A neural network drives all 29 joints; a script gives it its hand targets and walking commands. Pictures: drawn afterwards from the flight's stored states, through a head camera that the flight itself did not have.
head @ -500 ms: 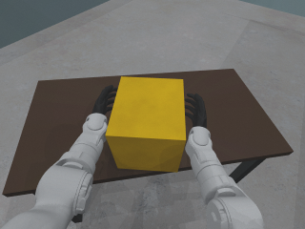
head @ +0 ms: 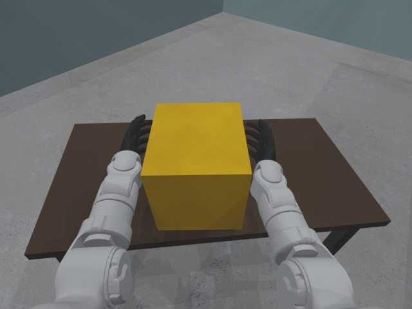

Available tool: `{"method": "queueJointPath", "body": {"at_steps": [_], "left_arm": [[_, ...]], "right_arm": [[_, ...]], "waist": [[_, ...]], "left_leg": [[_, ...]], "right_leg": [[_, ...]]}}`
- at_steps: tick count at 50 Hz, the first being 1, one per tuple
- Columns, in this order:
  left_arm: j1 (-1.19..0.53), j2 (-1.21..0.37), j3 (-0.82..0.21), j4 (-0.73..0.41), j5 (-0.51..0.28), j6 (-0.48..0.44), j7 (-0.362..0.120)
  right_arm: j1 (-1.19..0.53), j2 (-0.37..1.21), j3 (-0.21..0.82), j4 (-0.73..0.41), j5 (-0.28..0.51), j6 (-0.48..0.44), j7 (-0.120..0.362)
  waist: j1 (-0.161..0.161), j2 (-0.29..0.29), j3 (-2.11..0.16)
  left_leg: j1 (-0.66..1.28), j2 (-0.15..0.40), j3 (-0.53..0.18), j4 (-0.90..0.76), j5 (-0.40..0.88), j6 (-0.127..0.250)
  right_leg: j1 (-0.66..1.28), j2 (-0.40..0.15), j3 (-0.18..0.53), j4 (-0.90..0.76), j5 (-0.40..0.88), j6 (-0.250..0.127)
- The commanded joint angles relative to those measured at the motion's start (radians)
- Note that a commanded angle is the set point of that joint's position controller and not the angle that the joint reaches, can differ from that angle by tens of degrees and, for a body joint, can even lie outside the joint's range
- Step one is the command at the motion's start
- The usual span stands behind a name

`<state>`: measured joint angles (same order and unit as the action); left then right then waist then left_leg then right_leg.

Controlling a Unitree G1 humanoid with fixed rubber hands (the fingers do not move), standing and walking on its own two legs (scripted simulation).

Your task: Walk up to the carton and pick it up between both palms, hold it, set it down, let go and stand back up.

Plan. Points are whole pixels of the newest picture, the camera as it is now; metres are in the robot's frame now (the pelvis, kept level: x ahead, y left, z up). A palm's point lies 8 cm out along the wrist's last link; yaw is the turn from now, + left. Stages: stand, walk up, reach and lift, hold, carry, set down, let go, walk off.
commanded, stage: reach and lift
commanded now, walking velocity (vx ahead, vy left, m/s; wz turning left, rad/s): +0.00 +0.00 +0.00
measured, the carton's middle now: (198, 165) +0.39 -0.01 +0.08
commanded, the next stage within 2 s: hold in 1.60 s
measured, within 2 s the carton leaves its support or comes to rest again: neither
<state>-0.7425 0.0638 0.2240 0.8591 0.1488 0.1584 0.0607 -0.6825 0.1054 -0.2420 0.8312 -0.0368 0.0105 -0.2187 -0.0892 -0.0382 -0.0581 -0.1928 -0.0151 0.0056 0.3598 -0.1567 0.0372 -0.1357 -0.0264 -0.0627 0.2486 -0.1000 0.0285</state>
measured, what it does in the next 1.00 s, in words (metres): stands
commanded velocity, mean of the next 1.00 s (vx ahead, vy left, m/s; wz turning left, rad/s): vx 0.00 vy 0.00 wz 0.00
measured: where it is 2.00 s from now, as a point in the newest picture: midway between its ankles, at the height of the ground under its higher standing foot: outside the picture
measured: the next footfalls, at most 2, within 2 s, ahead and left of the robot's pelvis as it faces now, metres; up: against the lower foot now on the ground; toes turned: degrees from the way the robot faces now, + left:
none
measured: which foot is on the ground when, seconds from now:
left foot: down 0.00-1.00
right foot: down 0.00-1.00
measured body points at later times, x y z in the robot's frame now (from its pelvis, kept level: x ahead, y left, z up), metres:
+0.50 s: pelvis +0.00 -0.02 +0.00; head -0.02 +0.01 +0.45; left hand +0.40 +0.10 +0.15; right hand +0.38 -0.17 +0.15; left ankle +0.02 +0.09 -0.75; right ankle +0.02 -0.14 -0.75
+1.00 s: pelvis +0.00 -0.02 +0.00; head -0.02 +0.01 +0.45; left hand +0.39 +0.12 +0.16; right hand +0.37 -0.16 +0.15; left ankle +0.02 +0.09 -0.75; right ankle +0.02 -0.14 -0.75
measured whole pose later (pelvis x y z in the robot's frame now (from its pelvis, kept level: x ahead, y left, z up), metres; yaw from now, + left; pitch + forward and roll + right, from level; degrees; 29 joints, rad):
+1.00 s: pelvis +0.00 -0.02 +0.00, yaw +0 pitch -6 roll -1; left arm -0.57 -0.06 0.24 0.19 0.28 0.56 0.03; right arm -0.57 0.04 -0.05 0.48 0.14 0.20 -0.23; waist -0.08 -0.05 0.05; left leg -0.09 0.01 -0.01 0.37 -0.18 0.01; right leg -0.04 0.00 -0.06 0.27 -0.13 0.00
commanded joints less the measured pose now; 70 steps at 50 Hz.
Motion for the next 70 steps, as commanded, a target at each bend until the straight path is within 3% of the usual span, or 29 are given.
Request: {"method": "queueJointPath", "body": {"at_steps": [1, 2, 4, 6, 7, 8, 10, 14, 15, 16, 20, 27, 30, 32, 34, 37, 39, 40, 43, 49, 52, 58, 62, 63, 67, 70], "left_arm": [[-0.737, -0.818, -0.373, -0.23, -0.015, -0.061, -0.131], [-0.726, -0.825, -0.386, -0.281, -0.012, -0.051, -0.123], [-0.7, -0.83, -0.426, -0.328, -0.02, -0.018, -0.115], [-0.668, -0.828, -0.437, -0.377, -0.025, 0.016, -0.102], [-0.65, -0.846, -0.46, -0.416, -0.03, 0.037, -0.098], [-0.64, -0.847, -0.462, -0.43, -0.024, 0.059, -0.091], [-0.674, -0.854, -0.512, -0.527, -0.048, 0.093, -0.084], [-0.585, -0.789, -0.442, -0.496, -0.025, 0.179, -0.085], [-0.566, -0.773, -0.419, -0.499, -0.006, 0.201, -0.088], [-0.573, -0.76, -0.408, -0.525, -0.008, 0.219, -0.091], [-0.503, -0.725, -0.359, -0.553, 0.021, 0.277, -0.119], [-0.451, -0.693, -0.396, -0.704, 0.03, 0.298, -0.174], [-0.427, -0.673, -0.403, -0.723, 0.035, 0.302, -0.193], [-0.442, -0.693, -0.459, -0.787, 0.012, 0.301, -0.191], [-0.444, -0.702, -0.493, -0.781, 0.003, 0.3, -0.184], [-0.425, -0.723, -0.537, -0.793, -0.019, 0.306, -0.174], [-0.427, -0.722, -0.524, -0.785, -0.006, 0.314, -0.168], [-0.426, -0.721, -0.535, -0.783, -0.008, 0.32, -0.167], [-0.41, -0.724, -0.511, -0.748, 0.002, 0.344, -0.168], [-0.411, -0.733, -0.491, -0.756, 0.017, 0.371, -0.166], [-0.414, -0.727, -0.466, -0.737, 0.032, 0.385, -0.168], [-0.415, -0.744, -0.498, -0.811, 0.022, 0.396, -0.174], [-0.389, -0.728, -0.492, -0.796, 0.024, 0.406, -0.181], [-0.384, -0.721, -0.476, -0.797, 0.037, 0.409, -0.184], [-0.395, -0.714, -0.481, -0.818, 0.041, 0.415, -0.194], [-0.402, -0.729, -0.515, -0.853, 0.017, 0.411, -0.189]], "right_arm": [[-0.732, 0.628, 0.333, -0.156, -0.007, -0.049, 0.141], [-0.714, 0.617, 0.354, -0.161, 0.004, -0.051, 0.145], [-0.733, 0.599, 0.387, -0.211, 0.046, -0.048, 0.144], [-0.76, 0.585, 0.441, -0.275, 0.085, -0.036, 0.149], [-0.77, 0.581, 0.456, -0.308, 0.105, -0.025, 0.148], [-0.804, 0.563, 0.48, -0.342, 0.125, -0.014, 0.149], [-0.788, 0.565, 0.504, -0.373, 0.147, 0.012, 0.153], [-0.759, 0.531, 0.514, -0.4, 0.176, 0.078, 0.143], [-0.742, 0.521, 0.519, -0.393, 0.181, 0.089, 0.14], [-0.728, 0.521, 0.516, -0.386, 0.193, 0.101, 0.134], [-0.724, 0.517, 0.528, -0.433, 0.209, 0.12, 0.115], [-0.629, 0.552, 0.614, -0.576, 0.234, 0.126, 0.078], [-0.595, 0.554, 0.629, -0.61, 0.218, 0.123, 0.07], [-0.594, 0.545, 0.652, -0.657, 0.226, 0.114, 0.069], [-0.619, 0.54, 0.643, -0.702, 0.214, 0.104, 0.073], [-0.607, 0.515, 0.649, -0.705, 0.218, 0.099, 0.076], [-0.615, 0.499, 0.632, -0.682, 0.209, 0.106, 0.081], [-0.615, 0.495, 0.63, -0.677, 0.206, 0.107, 0.08], [-0.634, 0.484, 0.616, -0.658, 0.206, 0.114, 0.084], [-0.658, 0.462, 0.595, -0.62, 0.217, 0.118, 0.096], [-0.674, 0.453, 0.581, -0.594, 0.215, 0.124, 0.101], [-0.665, 0.455, 0.618, -0.638, 0.243, 0.119, 0.097], [-0.656, 0.457, 0.622, -0.648, 0.246, 0.129, 0.084], [-0.647, 0.459, 0.629, -0.643, 0.245, 0.135, 0.085], [-0.665, 0.461, 0.637, -0.67, 0.245, 0.133, 0.084], [-0.675, 0.476, 0.666, -0.716, 0.265, 0.131, 0.078]], "waist": [[-0.036, 0.121, -0.477], [-0.023, 0.137, -0.481], [-0.032, 0.15, -0.505], [0.004, 0.137, -0.519], [-0.009, 0.139, -0.52], [0.01, 0.149, -0.508], [0.0, 0.139, -0.533], [0.009, 0.075, -0.427], [0.03, 0.054, -0.404], [0.018, 0.045, -0.369], [0.028, 0.014, -0.325], [-0.005, 0.014, -0.398], [0.0, 0.021, -0.382], [-0.011, 0.039, -0.41], [-0.015, 0.068, -0.425], [-0.025, 0.087, -0.436], [-0.011, 0.083, -0.426], [-0.02, 0.082, -0.4], [0.002, 0.071, -0.368], [0.005, 0.068, -0.347], [0.005, 0.069, -0.311], [0.002, 0.087, -0.359], [-0.013, 0.066, -0.331], [0.003, 0.061, -0.32], [0.005, 0.062, -0.317], [0.005, 0.07, -0.356]], "left_leg": [[0.249, 0.004, -0.022, -0.057, 0.182, -0.112], [0.268, 0.008, -0.022, -0.05, 0.217, -0.111], [0.302, 0.012, -0.03, -0.02, 0.305, -0.116], [0.322, 0.012, -0.031, -0.007, 0.343, -0.119], [0.325, 0.014, -0.035, -0.005, 0.34, -0.114], [0.317, 0.015, -0.04, -0.009, 0.329, -0.114], [0.331, 0.016, -0.042, -0.01, 0.3, -0.116], [0.264, -0.004, -0.024, -0.045, 0.165, -0.08], [0.248, -0.006, -0.022, -0.056, 0.148, -0.069], [0.227, -0.009, -0.018, -0.063, 0.118, -0.066], [0.216, -0.026, -0.002, -0.067, 0.122, -0.049], [0.236, -0.054, 0.005, -0.022, 0.224, -0.057], [0.232, -0.049, 0.006, -0.028, 0.203, -0.054], [0.248, -0.042, -0.007, -0.012, 0.243, -0.062], [0.271, -0.038, -0.011, 0.0, 0.247, -0.069], [0.3, -0.027, -0.019, 0.01, 0.276, -0.078], [0.298, -0.022, -0.02, -0.002, 0.245, -0.072], [0.298, -0.016, -0.017, -0.005, 0.227, -0.072], [0.266, -0.017, -0.011, -0.027, 0.179, -0.061], [0.272, -0.011, -0.005, -0.039, 0.179, -0.061], [0.257, -0.01, -0.005, -0.062, 0.121, -0.055], [0.319, -0.01, 0.0, -0.019, 0.268, -0.074], [0.294, -0.019, -0.005, -0.013, 0.251, -0.064], [0.286, -0.021, 0.001, -0.024, 0.232, -0.061], [0.276, -0.02, 0.007, -0.03, 0.2, -0.06], [0.298, -0.021, -0.002, -0.009, 0.265, -0.064]], "right_leg": [[0.052, 0.073, -0.009, -0.02, 0.048, -0.018], [0.065, 0.073, -0.007, -0.019, 0.064, -0.024], [0.052, 0.076, -0.002, -0.022, 0.077, -0.024], [0.05, 0.085, -0.006, -0.027, 0.071, -0.023], [0.051, 0.083, -0.001, -0.019, 0.073, -0.023], [0.049, 0.081, 0.006, -0.018, 0.057, -0.026], [0.049, 0.088, -0.002, -0.018, 0.037, -0.024], [0.083, 0.08, 0.017, -0.021, 0.019, -0.016], [0.102, 0.082, 0.015, -0.019, 0.016, -0.012], [0.11, 0.082, 0.015, -0.014, 0.026, -0.008], [0.157, 0.074, 0.023, -0.008, 0.095, 0.007], [0.277, 0.066, 0.019, 0.048, 0.41, 0.046], [0.282, 0.065, 0.007, 0.048, 0.389, 0.054], [0.271, 0.069, -0.003, 0.057, 0.379, 0.049], [0.226, 0.075, -0.009, 0.046, 0.319, 0.044], [0.196, 0.079, -0.016, 0.04, 0.271, 0.031], [0.171, 0.086, -0.019, 0.022, 0.21, 0.025], [0.158, 0.081, -0.015, 0.02, 0.186, 0.025], [0.164, 0.082, -0.014, 0.016, 0.133, 0.018], [0.156, 0.087, -0.024, 0.0, 0.085, 0.01], [0.158, 0.083, -0.015, -0.009, 0.043, 0.005], [0.181, 0.091, -0.024, 0.01, 0.138, 0.014], [0.21, 0.085, -0.017, 0.007, 0.174, 0.016], [0.211, 0.084, -0.023, 0.007, 0.179, 0.02], [0.224, 0.079, -0.019, 0.015, 0.167, 0.021], [0.223, 0.081, -0.023, 0.023, 0.213, 0.02]]}}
